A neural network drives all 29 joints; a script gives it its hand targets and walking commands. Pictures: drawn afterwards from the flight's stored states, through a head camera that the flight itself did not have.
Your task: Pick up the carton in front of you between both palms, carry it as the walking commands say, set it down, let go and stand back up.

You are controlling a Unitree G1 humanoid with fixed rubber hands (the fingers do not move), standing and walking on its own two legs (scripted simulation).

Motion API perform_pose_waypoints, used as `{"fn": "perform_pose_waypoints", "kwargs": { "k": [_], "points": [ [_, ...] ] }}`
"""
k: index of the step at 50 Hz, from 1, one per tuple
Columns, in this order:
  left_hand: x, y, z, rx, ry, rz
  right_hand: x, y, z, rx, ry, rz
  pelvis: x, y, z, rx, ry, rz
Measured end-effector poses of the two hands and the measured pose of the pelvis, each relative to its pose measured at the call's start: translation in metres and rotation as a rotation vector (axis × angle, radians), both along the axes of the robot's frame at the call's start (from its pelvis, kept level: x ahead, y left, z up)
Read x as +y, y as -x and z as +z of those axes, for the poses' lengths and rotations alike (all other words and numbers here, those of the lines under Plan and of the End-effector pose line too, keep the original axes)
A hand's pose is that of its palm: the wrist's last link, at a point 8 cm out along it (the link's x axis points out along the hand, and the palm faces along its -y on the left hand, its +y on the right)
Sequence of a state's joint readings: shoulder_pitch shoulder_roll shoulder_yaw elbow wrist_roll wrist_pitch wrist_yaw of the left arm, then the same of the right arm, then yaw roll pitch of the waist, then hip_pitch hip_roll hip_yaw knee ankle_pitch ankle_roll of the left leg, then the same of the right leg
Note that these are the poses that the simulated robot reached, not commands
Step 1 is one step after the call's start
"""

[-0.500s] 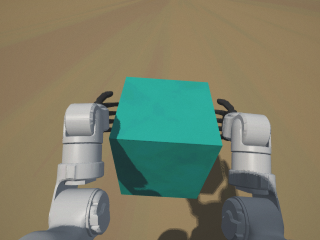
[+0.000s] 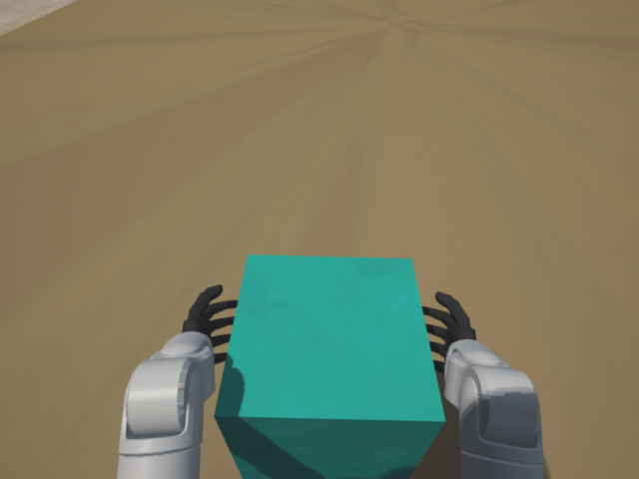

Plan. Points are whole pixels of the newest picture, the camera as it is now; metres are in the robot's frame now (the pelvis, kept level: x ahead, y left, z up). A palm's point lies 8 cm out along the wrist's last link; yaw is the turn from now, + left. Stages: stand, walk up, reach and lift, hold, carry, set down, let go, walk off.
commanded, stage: carry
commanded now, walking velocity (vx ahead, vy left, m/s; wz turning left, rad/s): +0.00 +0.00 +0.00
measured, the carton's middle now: (326, 376) +0.27 +0.00 -0.01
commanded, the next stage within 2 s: none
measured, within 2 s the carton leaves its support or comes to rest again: neither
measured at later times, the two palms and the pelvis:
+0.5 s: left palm (224, 262) +0.40 +0.15 +0.07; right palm (439, 284) +0.37 -0.14 +0.07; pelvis +0.12 +0.03 -0.02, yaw -4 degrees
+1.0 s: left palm (220, 294) +0.34 +0.15 +0.07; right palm (451, 315) +0.32 -0.15 +0.07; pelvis +0.08 +0.02 -0.02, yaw -4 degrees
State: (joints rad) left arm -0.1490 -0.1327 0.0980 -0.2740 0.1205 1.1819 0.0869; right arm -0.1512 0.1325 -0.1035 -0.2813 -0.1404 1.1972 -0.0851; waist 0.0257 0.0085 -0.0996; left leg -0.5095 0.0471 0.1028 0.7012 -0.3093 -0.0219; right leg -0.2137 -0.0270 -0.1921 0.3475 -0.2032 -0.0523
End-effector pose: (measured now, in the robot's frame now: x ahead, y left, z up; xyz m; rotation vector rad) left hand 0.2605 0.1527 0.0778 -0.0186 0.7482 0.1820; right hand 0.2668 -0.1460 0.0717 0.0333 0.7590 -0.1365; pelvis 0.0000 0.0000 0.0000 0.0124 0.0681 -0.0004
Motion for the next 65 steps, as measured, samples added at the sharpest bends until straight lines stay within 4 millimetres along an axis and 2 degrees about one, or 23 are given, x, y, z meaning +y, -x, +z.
{"fn": "perform_pose_waypoints", "kwargs": {
  "k": [5,10,15,20,28,46,55,65],
  "points": [
    [0.009,-0.052,0.009,-0.076,0.010,-0.027,0.009,-0.044,0.013,-0.077,0.011,-0.026,0.014,-0.053,-0.010,-0.034,0.023,-0.011],
    [0.017,-0.096,0.003,-0.078,0.045,-0.037,0.017,-0.084,0.015,-0.077,0.047,-0.035,0.023,-0.095,-0.018,-0.031,-0.007,-0.036],
    [0.014,-0.124,-0.004,-0.034,0.041,-0.061,0.014,-0.105,0.007,-0.034,0.041,-0.061,0.027,-0.114,-0.018,-0.007,-0.008,-0.053],
    [0.007,-0.136,-0.008,-0.033,0.039,-0.077,0.007,-0.110,-0.001,-0.033,0.023,-0.090,0.028,-0.121,-0.020,0.005,-0.006,-0.062],
    [0.000,-0.133,-0.010,-0.045,0.025,-0.094,0.000,-0.103,-0.005,-0.045,0.017,-0.100,0.024,-0.119,-0.023,0.002,-0.005,-0.068],
    [-0.003,-0.090,-0.005,-0.045,0.021,-0.084,-0.003,-0.064,0.001,-0.045,0.022,-0.085,0.017,-0.086,-0.022,-0.048,0.007,-0.068],
    [-0.007,-0.078,-0.020,-0.012,0.005,-0.108,-0.006,-0.049,-0.014,-0.011,0.041,-0.083,0.016,-0.073,-0.021,-0.052,0.014,-0.071],
    [-0.009,-0.077,-0.037,-0.028,-0.021,-0.131,-0.008,-0.048,-0.030,-0.026,0.065,-0.070,0.015,-0.065,-0.021,-0.049,0.018,-0.075]
  ]
}}
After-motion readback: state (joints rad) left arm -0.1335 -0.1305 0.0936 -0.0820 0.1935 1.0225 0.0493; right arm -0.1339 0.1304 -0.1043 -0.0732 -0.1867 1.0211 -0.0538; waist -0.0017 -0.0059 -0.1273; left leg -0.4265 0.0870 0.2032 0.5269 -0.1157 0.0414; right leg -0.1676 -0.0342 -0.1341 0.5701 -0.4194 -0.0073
